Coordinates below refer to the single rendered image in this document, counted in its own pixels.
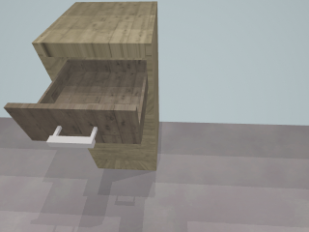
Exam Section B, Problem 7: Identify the handle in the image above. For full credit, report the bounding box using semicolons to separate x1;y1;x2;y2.
46;126;98;149

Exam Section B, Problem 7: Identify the drawer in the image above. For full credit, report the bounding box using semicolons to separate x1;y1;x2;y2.
4;59;149;144

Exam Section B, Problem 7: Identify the cabinet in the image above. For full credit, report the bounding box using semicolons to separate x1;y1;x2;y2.
32;1;159;171

